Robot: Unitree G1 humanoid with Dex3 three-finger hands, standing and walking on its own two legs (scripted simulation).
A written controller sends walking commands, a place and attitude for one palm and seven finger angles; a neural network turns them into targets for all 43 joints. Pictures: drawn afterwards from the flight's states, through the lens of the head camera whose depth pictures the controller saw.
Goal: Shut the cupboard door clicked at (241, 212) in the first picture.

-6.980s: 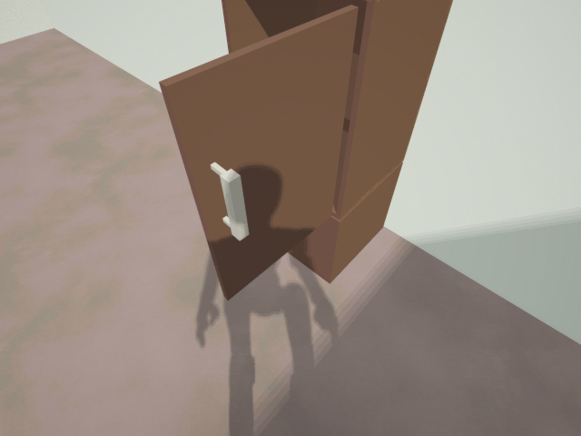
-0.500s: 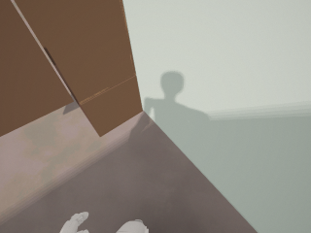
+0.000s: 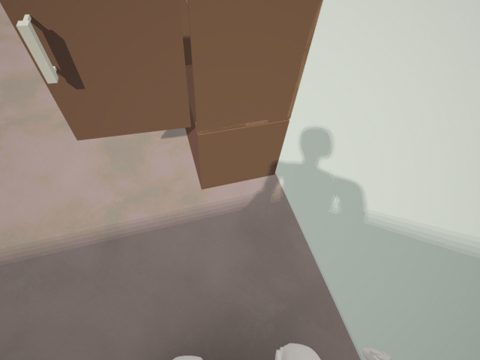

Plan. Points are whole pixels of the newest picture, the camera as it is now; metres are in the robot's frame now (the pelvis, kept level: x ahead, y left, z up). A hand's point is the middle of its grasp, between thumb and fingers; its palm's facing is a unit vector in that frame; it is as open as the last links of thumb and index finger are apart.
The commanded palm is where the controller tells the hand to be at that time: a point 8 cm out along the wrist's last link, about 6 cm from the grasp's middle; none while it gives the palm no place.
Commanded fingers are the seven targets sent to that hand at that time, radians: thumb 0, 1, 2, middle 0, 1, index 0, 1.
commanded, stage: turn to face it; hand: left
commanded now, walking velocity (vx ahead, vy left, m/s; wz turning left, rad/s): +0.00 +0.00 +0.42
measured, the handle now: (40, 49) +0.78 +0.58 +0.02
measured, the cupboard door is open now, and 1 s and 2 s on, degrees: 87 87 87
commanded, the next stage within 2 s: take the last steps up to it in 0.38 s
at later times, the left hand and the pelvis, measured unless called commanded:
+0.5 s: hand out of the picture +0.03 +0.14 -0.15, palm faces +0.21 -0.95 -0.25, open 7.3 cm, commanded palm none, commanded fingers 0.00 0.90 0.90 -0.20 -0.30 -0.20 -0.30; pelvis +0.00 -0.06 +0.01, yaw +12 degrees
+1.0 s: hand out of the picture +0.01 +0.22 -0.16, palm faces +0.35 -0.92 -0.19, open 7.4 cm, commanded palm none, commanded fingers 0.00 0.90 0.90 -0.20 -0.30 -0.20 -0.30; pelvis +0.03 +0.03 +0.01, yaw +18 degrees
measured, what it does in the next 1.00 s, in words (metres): steps on the spot, turning left: right foot, then left foot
